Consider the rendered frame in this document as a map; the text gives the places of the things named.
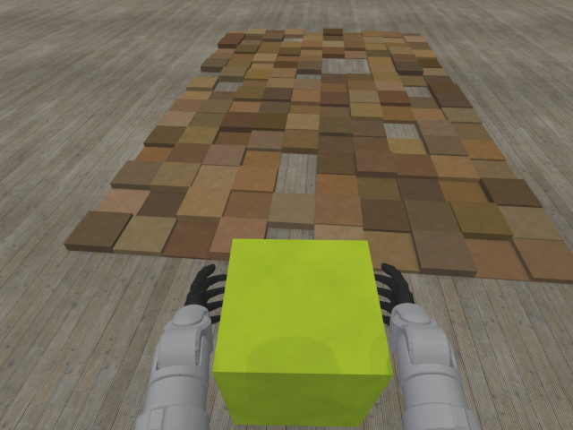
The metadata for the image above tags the robot right forearm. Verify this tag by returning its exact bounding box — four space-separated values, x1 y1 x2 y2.
389 303 482 430

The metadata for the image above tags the robot left hand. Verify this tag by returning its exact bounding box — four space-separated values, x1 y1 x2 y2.
184 264 227 324

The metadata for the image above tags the robot right hand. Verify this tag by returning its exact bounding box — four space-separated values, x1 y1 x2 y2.
374 263 415 326

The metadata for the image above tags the carton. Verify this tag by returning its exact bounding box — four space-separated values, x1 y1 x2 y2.
212 238 394 427

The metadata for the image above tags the robot left forearm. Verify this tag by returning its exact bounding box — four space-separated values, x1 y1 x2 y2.
134 305 213 430

